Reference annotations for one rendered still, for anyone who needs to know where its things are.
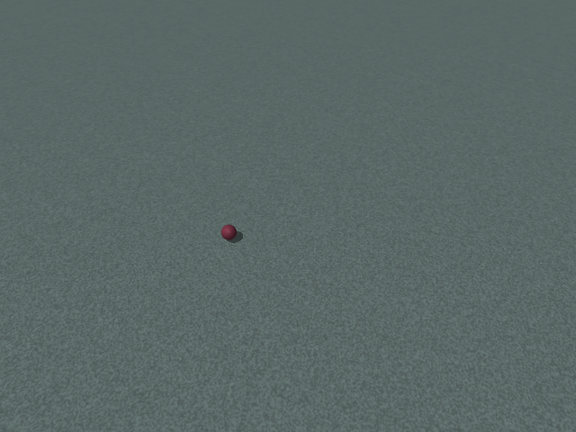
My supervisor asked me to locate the ball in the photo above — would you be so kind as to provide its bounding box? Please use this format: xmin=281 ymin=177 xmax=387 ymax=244
xmin=221 ymin=225 xmax=237 ymax=240

